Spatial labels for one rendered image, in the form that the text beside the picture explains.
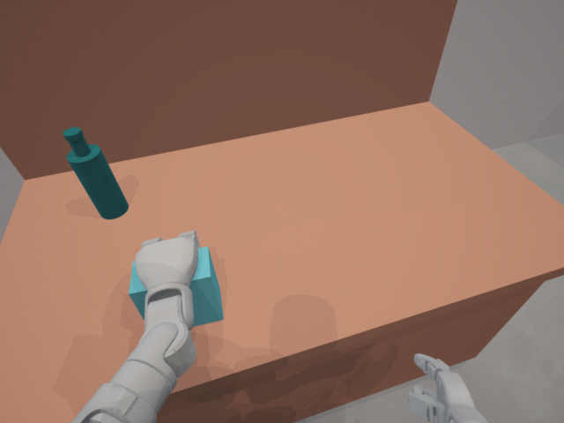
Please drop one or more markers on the table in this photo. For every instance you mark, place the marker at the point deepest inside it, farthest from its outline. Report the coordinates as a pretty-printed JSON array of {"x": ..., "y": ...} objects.
[{"x": 351, "y": 223}]

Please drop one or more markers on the robot left forearm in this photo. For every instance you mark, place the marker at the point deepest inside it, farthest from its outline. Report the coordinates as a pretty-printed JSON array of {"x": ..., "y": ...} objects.
[{"x": 166, "y": 351}]

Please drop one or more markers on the robot left hand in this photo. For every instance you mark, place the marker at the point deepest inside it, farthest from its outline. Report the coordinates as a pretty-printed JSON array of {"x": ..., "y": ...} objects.
[{"x": 170, "y": 261}]

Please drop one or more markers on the robot right hand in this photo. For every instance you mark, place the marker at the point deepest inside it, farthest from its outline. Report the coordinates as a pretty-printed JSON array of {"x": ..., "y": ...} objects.
[{"x": 450, "y": 387}]

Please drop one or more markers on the robot right forearm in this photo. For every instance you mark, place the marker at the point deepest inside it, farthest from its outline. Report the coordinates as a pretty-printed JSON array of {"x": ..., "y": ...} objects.
[{"x": 463, "y": 414}]

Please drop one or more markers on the sponge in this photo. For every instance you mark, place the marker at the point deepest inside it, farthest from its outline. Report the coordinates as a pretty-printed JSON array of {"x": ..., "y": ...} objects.
[{"x": 204, "y": 286}]

